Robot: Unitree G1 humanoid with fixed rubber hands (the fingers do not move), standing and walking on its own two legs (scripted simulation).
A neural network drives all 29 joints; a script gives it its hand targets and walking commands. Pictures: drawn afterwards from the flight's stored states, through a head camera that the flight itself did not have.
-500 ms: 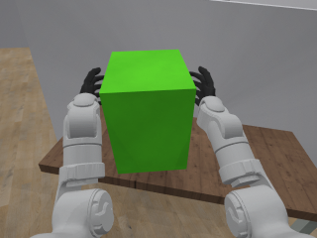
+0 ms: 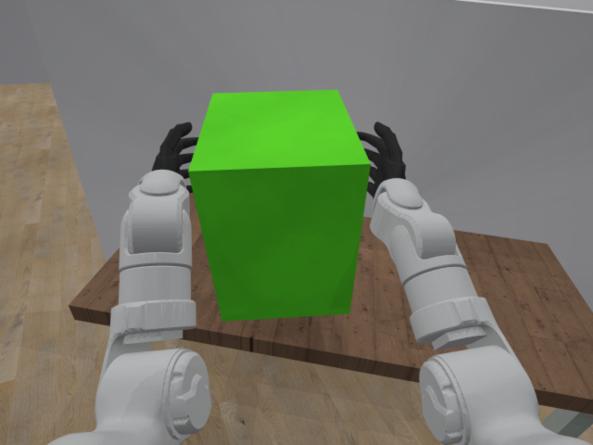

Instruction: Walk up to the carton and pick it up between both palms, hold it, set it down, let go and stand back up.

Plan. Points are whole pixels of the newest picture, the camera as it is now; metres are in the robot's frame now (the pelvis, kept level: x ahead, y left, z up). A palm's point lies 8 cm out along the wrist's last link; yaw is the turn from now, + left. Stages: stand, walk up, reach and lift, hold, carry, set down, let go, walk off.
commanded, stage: hold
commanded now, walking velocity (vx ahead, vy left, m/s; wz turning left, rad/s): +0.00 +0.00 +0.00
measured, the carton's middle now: (281, 203) +0.41 -0.01 +0.20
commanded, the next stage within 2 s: set down in 1.44 s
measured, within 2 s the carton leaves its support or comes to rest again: neither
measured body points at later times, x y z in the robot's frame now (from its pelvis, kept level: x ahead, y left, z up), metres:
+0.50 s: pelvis -0.01 +0.01 +0.00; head -0.08 +0.04 +0.44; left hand +0.38 +0.15 +0.24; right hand +0.37 -0.13 +0.26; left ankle +0.01 +0.11 -0.75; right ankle +0.02 -0.11 -0.75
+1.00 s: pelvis +0.00 +0.00 +0.00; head -0.08 +0.03 +0.44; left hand +0.38 +0.14 +0.25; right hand +0.37 -0.14 +0.26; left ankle +0.01 +0.11 -0.75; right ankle +0.02 -0.11 -0.75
